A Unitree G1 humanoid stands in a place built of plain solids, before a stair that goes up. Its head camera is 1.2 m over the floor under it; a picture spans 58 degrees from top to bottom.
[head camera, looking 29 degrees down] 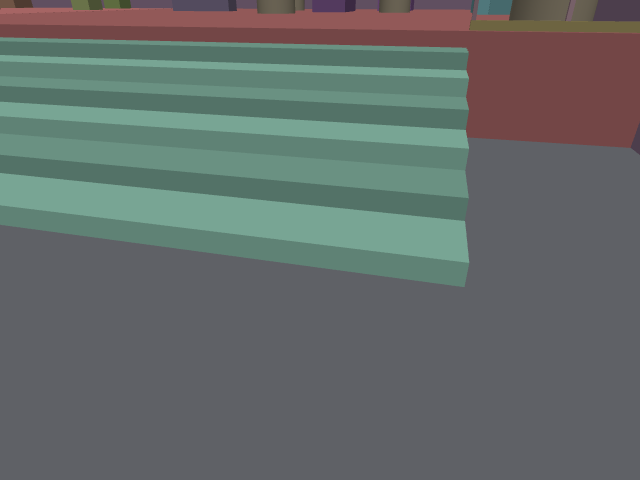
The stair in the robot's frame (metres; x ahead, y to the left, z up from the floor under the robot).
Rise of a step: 0.14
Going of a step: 0.45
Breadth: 7.23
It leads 14 degrees to the right of straight ahead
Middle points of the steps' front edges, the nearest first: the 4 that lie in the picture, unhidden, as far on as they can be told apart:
3.88 2.50 0.55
4.31 2.39 0.68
4.74 2.28 0.82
5.18 2.17 0.96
